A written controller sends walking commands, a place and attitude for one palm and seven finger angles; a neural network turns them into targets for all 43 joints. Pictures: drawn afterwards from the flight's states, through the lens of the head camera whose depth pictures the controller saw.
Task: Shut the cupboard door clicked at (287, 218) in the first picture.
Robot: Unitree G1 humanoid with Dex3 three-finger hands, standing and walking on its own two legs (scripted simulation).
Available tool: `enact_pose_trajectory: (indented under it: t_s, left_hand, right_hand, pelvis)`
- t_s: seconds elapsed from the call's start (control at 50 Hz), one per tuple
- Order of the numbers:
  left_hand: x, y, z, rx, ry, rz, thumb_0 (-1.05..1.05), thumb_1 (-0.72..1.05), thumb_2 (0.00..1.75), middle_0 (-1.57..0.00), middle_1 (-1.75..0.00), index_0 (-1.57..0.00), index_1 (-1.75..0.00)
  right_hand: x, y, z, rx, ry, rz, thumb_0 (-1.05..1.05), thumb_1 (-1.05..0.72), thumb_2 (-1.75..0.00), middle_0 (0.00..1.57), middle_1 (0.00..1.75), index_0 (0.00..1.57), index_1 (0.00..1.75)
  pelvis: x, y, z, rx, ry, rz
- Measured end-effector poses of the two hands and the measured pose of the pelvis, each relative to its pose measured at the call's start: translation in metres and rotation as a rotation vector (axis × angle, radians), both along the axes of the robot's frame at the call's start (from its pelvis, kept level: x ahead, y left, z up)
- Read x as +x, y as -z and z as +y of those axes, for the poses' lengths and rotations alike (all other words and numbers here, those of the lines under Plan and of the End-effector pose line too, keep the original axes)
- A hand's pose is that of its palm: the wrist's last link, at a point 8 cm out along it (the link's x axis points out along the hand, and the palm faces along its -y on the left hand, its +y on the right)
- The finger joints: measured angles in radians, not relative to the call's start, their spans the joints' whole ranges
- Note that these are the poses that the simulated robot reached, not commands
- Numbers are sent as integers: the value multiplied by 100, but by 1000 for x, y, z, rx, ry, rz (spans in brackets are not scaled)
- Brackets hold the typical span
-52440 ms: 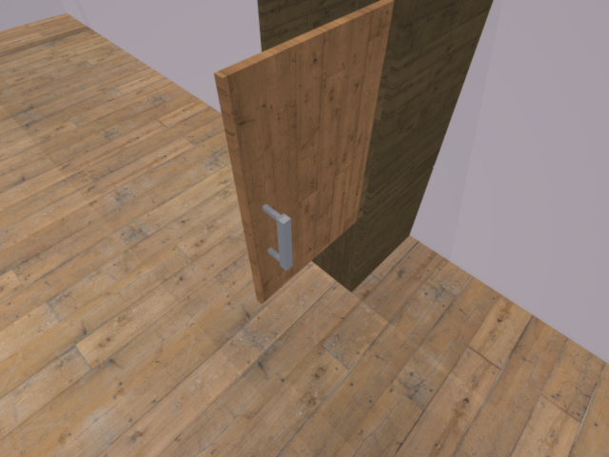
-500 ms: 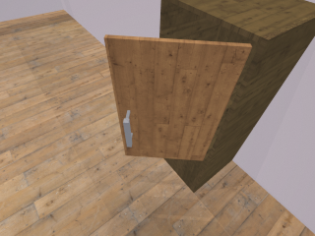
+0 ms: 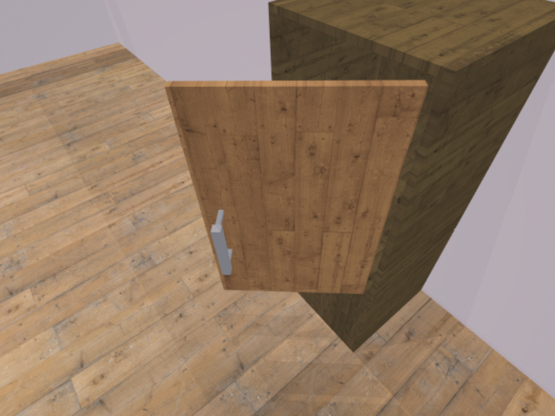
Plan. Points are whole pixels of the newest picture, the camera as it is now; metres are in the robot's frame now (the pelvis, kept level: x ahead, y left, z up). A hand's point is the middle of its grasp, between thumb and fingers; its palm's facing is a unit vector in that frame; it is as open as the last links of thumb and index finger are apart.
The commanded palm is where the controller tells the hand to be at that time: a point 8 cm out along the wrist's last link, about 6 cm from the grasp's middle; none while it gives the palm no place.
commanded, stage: look again from close up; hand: left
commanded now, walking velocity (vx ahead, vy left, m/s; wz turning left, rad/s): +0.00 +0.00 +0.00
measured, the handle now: (223, 243) +0.47 +0.15 -0.10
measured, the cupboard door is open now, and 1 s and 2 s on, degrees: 49 49 49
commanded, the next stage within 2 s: raise the hand and make a fist in 0.10 s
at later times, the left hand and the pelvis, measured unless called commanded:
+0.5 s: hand (179, 391) +0.17 +0.16 -0.05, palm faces +0.04 -1.00 -0.04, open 6.7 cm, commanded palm +0.11 +0.22 -0.07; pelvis -0.03 -0.05 -0.07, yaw +2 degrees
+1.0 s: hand (170, 403) +0.16 +0.18 -0.08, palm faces +0.00 -1.00 +0.00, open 4.3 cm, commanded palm +0.13 +0.22 -0.07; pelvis -0.05 -0.03 -0.12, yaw +1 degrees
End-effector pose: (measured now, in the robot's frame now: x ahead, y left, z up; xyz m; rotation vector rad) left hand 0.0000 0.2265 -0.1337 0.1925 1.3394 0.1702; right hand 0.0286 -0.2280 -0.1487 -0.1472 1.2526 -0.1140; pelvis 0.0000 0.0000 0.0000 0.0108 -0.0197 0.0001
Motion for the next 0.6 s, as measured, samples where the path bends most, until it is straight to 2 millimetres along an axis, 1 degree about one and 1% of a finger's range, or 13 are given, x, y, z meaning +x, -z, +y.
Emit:
enact_pose_trajectory:
  t_s: [0.12,0.22,0.24,0.26,0.3,0.34,0.36,0.4,0.44,0.48,0.54,0.58,0.6]
  left_hand:
    - [24,-1,-4,4,20,-37,0,91,90,-20,-30,-20,-30]
    - [37,0,-8,7,31,-52,0,91,90,-20,-30,-20,-30]
    - [48,-5,-5,-1,-34,-116,1,91,90,-20,-30,-20,-30]
    - [66,-16,-1,11,-53,-248,1,91,90,-21,-30,-20,-30]
    - [105,-54,0,24,-65,-541,2,91,90,-21,-31,-21,-30]
    - [137,-88,-2,22,-61,-793,2,91,90,-22,-32,-22,-31]
    - [149,-100,-3,12,-54,-904,2,91,90,-23,-33,-22,-32]
    - [164,-112,-6,-27,-22,-1093,1,91,90,-25,-35,-24,-34]
    - [165,-111,-10,-76,40,-1237,1,91,90,-27,-38,-26,-37]
    - [156,-100,-15,-114,127,-1324,1,91,90,-30,-41,-29,-40]
    - [133,-69,-15,-161,176,-1320,0,91,90,-35,-46,-34,-45]
    - [116,-51,-12,-176,144,-1286,1,91,90,-38,-50,-38,-49]
    - [109,-45,-11,-176,125,-1276,1,91,90,-40,-52,-40,-51]
  right_hand:
    - [0,-2,-10,-9,3,29,0,-91,-90,20,30,20,30]
    - [-3,-3,-18,-19,10,58,0,-91,-90,20,30,20,30]
    - [-1,-6,-21,-38,7,27,0,-91,-90,20,30,20,30]
    - [3,-9,-25,-61,11,-35,0,-91,-90,20,30,20,30]
    - [18,-16,-34,-85,10,-183,1,-91,-90,20,30,20,30]
    - [37,-21,-42,-85,-4,-316,1,-90,-90,20,30,20,30]
    - [47,-22,-47,-86,-15,-371,1,-90,-90,20,30,20,30]
    - [69,-25,-56,-93,-35,-473,1,-90,-90,20,30,20,30]
    - [91,-28,-65,-107,-64,-566,1,-90,-90,20,30,20,30]
    - [111,-28,-72,-126,-101,-652,1,-90,-90,20,30,20,30]
    - [138,-23,-79,-151,-149,-756,1,-90,-90,20,30,20,30]
    - [152,-18,-78,-159,-171,-806,1,-90,-90,20,30,20,30]
    - [158,-15,-76,-160,-179,-822,1,-90,-90,19,30,20,30]
  pelvis:
    - [5,-1,-9,0,3,2]
    - [7,-1,-15,-5,3,5]
    - [5,1,-17,-5,-2,0]
    - [3,3,-19,-1,-6,2]
    - [2,8,-22,12,-17,13]
    - [-1,14,-25,11,-38,38]
    - [-3,18,-27,8,-43,60]
    - [-11,29,-32,8,-41,110]
    - [-19,44,-38,14,-32,162]
    - [-27,62,-44,17,-27,206]
    - [-38,90,-49,12,-27,249]
    - [-42,105,-51,2,-31,266]
    - [-44,111,-51,-3,-34,271]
